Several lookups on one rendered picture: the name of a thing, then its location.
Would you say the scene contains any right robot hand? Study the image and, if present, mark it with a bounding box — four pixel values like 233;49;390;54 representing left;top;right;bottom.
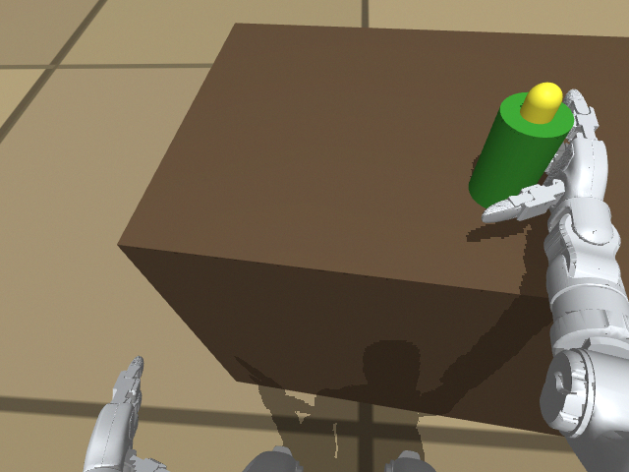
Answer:
482;89;608;223

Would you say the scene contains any left robot hand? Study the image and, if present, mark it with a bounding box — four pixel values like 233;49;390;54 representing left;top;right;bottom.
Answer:
83;356;170;472

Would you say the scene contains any bottle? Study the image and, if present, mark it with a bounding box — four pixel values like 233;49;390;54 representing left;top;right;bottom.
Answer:
469;83;574;208

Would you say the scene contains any right robot arm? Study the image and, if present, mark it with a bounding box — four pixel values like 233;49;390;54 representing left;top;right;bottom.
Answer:
540;197;629;472

